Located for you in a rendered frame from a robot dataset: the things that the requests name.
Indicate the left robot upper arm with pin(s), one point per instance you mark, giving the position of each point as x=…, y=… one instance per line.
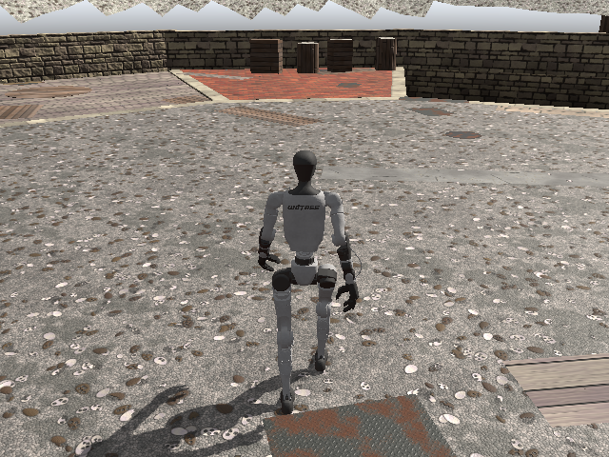
x=274, y=201

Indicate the robot right forearm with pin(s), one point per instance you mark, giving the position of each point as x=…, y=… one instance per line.
x=346, y=262

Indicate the robot left foot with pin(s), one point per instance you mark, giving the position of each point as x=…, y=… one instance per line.
x=287, y=405

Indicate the right robot upper arm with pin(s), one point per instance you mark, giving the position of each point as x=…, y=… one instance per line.
x=334, y=201

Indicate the left robot hand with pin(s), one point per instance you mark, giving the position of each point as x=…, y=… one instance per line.
x=270, y=257

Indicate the robot head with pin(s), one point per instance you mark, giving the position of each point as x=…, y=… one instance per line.
x=304, y=162

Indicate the right robot hand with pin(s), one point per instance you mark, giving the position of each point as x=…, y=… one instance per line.
x=354, y=295

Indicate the robot left forearm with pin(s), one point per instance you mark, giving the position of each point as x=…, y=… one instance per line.
x=264, y=246

